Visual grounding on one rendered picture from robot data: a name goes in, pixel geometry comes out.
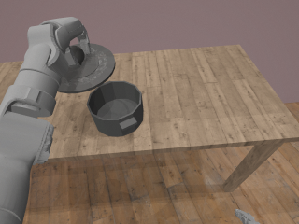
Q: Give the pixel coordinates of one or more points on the table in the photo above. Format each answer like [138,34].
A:
[193,99]

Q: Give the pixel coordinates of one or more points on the pot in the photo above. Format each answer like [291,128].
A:
[116,108]

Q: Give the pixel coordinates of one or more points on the right robot hand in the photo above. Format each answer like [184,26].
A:
[246,218]

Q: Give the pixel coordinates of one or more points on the left robot forearm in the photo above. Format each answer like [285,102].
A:
[34,90]

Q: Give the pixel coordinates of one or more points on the left robot hand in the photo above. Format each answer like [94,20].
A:
[77,30]

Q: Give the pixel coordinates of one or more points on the left robot upper arm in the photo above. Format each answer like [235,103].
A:
[24,141]

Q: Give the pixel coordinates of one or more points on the knob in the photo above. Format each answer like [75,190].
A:
[78,53]

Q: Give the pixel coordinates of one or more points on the lid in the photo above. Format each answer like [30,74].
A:
[94,71]

